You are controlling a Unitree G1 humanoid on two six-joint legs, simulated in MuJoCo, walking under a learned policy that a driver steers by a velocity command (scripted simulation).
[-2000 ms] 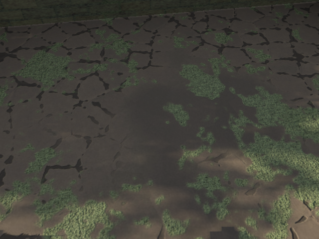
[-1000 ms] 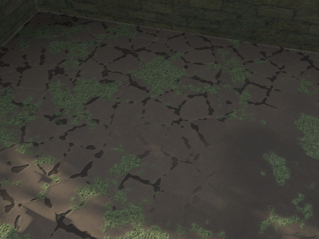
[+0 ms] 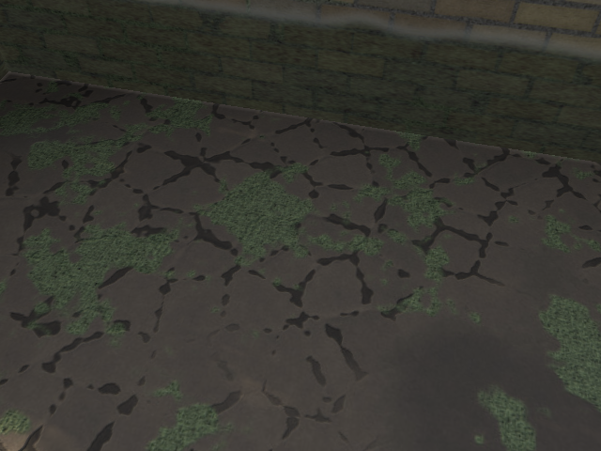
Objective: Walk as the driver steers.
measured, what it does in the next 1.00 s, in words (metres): walks ahead, turning right: right foot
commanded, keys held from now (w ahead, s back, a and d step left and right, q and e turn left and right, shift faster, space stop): no key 0.06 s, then w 0.28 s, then w+e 0.66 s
